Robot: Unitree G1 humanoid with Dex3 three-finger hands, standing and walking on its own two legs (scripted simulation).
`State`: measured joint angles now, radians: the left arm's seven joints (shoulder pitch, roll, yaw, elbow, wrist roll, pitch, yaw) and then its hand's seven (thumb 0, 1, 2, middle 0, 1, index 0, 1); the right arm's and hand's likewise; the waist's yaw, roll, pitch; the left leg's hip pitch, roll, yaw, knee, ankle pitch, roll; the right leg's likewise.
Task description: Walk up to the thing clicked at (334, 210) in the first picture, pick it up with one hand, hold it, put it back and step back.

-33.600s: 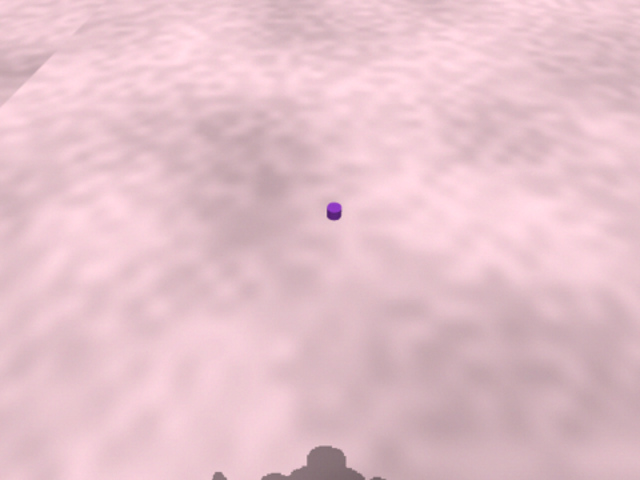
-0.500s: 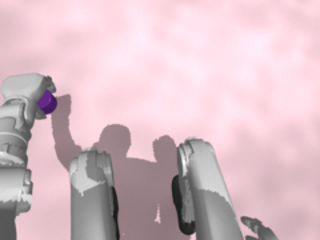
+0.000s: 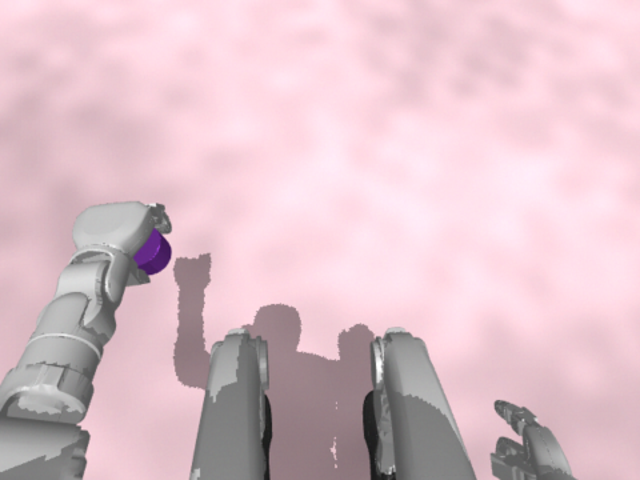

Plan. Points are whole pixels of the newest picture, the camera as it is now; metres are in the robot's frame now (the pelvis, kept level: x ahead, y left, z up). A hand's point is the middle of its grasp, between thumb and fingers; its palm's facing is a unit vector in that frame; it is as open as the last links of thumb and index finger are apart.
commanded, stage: lift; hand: left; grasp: from above
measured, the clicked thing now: (143, 249) +0.41 +0.26 -0.11
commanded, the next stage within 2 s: hold in 0.84 s
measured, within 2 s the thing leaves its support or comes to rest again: neither
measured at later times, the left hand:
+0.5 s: hand (79, 229) +0.36 +0.24 +0.08, palm faces -0.45 -0.09 -0.89, open 8.7 cm
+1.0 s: hand (55, 168) +0.38 +0.23 +0.16, palm faces -0.44 -0.09 -0.89, open 8.8 cm
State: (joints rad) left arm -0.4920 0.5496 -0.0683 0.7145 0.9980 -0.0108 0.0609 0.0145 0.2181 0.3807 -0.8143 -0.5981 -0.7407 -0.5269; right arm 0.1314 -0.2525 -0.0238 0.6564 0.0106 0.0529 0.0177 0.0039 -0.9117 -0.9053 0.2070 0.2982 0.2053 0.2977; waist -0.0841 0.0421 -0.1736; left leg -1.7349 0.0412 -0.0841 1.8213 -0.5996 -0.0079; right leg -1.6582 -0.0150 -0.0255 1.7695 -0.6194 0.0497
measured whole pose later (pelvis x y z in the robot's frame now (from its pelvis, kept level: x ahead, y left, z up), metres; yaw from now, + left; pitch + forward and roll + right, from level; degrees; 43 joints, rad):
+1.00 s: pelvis +0.07 +0.00 +0.23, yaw +1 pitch +9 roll +0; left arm -0.33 0.38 -0.19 0.84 0.99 0.02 0.13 0.01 0.20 0.43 -0.80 -0.62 -0.73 -0.54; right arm 0.25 -0.25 -0.05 0.74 0.04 0.02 -0.04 0.01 -0.91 -0.90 0.21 0.30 0.20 0.30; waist -0.04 0.03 -0.08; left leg -0.59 0.05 0.02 0.79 -0.35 -0.02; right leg -0.57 -0.02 0.02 0.77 -0.36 0.03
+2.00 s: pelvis +0.07 -0.01 +0.25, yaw +0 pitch +2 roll +0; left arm -0.26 0.40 -0.22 0.64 0.98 0.02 -0.03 0.01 0.20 0.45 -0.76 -0.66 -0.70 -0.58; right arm 0.19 -0.25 -0.03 0.68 0.07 0.07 -0.06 0.01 -0.90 -0.90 0.20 0.30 0.20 0.30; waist 0.01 0.04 -0.02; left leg -0.31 0.04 0.05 0.53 -0.24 -0.02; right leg -0.31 -0.03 0.04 0.54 -0.26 0.03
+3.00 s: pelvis +0.07 -0.01 +0.26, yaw +1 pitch +1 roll +0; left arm -0.25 0.39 -0.22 0.63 0.99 0.01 -0.04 0.01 0.20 0.47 -0.75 -0.68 -0.69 -0.59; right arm 0.18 -0.25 -0.04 0.68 0.07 0.09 -0.06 0.01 -0.91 -0.91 0.20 0.30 0.20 0.30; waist 0.01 0.05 -0.01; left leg -0.26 0.04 0.05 0.48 -0.22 -0.02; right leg -0.27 -0.03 0.03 0.50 -0.24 0.03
